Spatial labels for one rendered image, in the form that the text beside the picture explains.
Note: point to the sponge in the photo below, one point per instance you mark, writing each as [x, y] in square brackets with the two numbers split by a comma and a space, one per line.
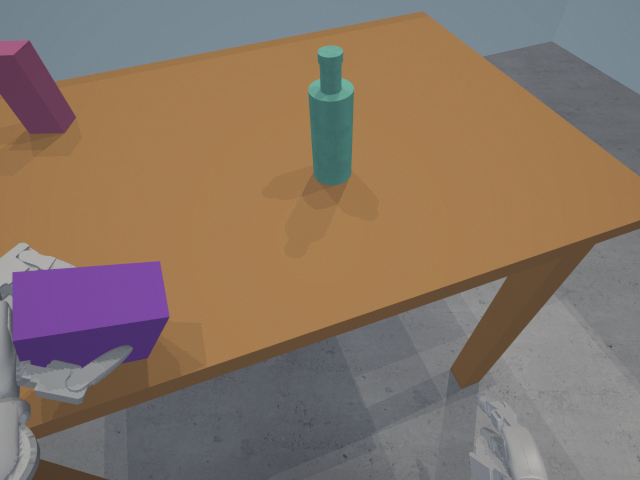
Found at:
[77, 314]

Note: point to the table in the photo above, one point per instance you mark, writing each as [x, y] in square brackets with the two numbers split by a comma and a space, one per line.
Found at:
[459, 177]

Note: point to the robot right hand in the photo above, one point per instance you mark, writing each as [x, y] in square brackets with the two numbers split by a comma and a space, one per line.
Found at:
[517, 455]

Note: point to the robot left forearm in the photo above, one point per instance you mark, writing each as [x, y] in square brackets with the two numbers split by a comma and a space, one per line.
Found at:
[19, 449]

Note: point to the robot left hand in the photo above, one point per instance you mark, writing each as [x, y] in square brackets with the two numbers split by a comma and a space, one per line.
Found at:
[60, 381]

